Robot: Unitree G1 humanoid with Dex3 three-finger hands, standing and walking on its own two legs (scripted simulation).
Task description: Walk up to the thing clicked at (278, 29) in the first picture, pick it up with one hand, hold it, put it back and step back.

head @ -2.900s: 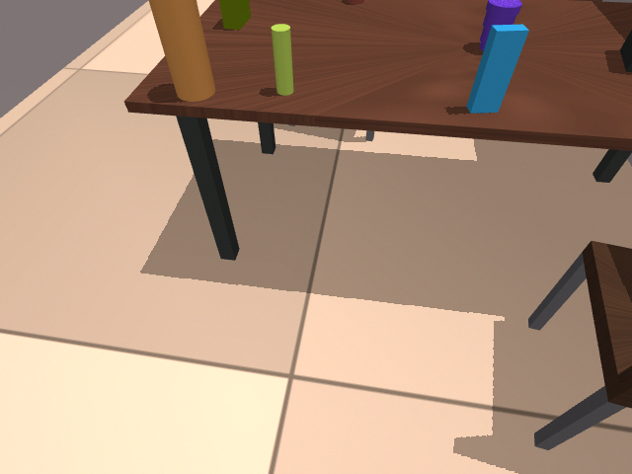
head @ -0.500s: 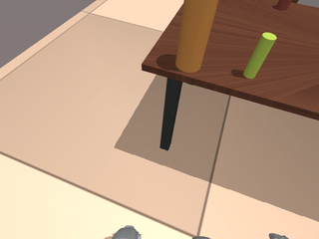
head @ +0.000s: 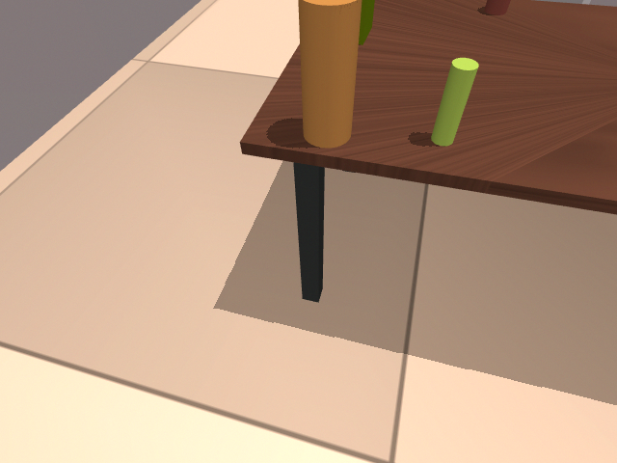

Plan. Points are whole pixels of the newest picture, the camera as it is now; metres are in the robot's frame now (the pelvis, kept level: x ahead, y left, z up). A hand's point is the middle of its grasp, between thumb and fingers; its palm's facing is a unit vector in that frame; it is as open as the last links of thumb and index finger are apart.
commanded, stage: walk up
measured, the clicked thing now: (452, 104) +0.72 -0.24 +0.06
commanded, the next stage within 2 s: stand in 1.68 s
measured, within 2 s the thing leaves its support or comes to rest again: neither
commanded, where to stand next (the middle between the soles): +0.10 -0.03 m, yaw +1 degrees
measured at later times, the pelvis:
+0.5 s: pelvis +0.01 -0.03 +0.02, yaw +1 degrees
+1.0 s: pelvis +0.03 -0.02 +0.03, yaw +2 degrees
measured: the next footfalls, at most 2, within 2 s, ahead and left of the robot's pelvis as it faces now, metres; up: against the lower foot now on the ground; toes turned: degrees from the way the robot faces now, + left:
none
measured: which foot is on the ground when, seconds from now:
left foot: down 0.00-1.00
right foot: down 0.00-1.00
